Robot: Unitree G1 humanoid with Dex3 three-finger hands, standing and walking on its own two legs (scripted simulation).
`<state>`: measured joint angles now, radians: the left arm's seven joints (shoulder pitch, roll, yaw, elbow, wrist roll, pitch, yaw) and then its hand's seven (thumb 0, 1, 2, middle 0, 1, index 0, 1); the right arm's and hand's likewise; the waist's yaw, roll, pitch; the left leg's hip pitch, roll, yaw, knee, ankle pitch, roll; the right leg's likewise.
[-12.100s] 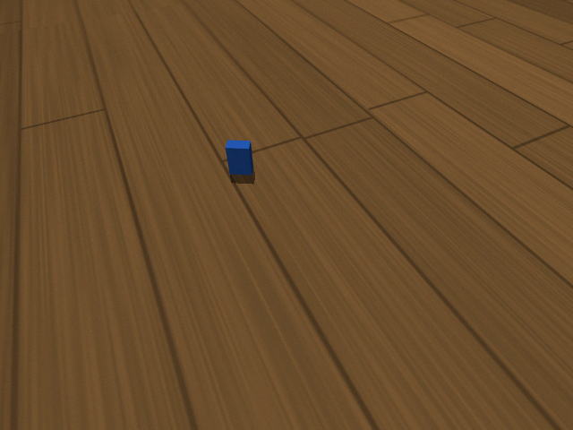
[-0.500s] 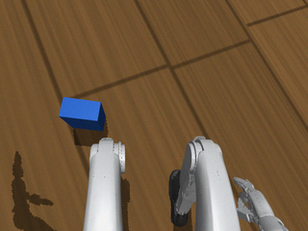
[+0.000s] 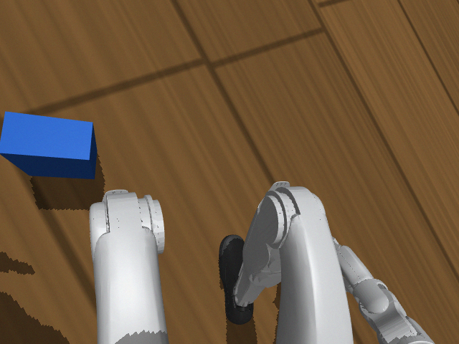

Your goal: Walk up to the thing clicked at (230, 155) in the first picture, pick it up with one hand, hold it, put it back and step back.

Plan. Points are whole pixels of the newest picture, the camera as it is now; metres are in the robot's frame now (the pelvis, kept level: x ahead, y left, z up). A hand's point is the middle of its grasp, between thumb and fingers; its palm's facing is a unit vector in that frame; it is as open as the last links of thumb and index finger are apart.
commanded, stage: close in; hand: left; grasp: from the side
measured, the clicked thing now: (58, 151) +0.42 +0.27 -0.22
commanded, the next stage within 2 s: rest palm in 1.02 s
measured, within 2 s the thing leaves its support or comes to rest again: neither
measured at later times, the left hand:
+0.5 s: hand (22, 164) +0.38 +0.30 -0.17, palm faces +0.27 -0.96 +0.05, open 17.6 cm
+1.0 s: hand (35, 158) +0.39 +0.29 -0.18, palm faces +0.33 -0.94 +0.03, open 17.6 cm
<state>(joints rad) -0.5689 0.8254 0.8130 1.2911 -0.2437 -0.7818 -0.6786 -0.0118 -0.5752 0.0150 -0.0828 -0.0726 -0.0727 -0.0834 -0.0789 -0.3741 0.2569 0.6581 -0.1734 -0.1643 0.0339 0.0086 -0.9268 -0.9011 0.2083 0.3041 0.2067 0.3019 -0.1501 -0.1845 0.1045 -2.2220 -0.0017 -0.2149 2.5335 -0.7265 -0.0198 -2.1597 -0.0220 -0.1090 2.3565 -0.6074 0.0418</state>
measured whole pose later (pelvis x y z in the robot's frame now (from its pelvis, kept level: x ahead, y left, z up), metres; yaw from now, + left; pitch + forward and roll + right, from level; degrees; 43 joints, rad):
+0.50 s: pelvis -0.02 +0.01 -0.03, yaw -3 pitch +13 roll -16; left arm -0.54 0.71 0.60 1.33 -0.16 -1.03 -0.29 -0.01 -0.61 0.01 -0.08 -0.10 -0.09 -0.08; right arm -0.12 -0.37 0.39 0.61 -0.29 -0.06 0.13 0.01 -0.95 -0.90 0.21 0.30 0.21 0.30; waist -0.19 -0.21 0.21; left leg -2.21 -0.01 -0.30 2.65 -0.69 0.01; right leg -2.09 0.00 -0.17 2.39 -0.56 0.05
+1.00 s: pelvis -0.02 +0.02 -0.03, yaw -4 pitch +12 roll -17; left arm -0.58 0.73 0.46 1.41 -0.14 -1.15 -0.05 -0.01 -0.61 0.05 -0.06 -0.09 -0.08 -0.08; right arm -0.13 -0.38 0.44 0.60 -0.34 -0.03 0.17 0.00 -0.94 -0.90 0.21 0.30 0.21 0.30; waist -0.20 -0.24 0.23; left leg -2.21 -0.01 -0.32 2.66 -0.70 0.02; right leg -2.07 0.02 -0.19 2.38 -0.56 0.07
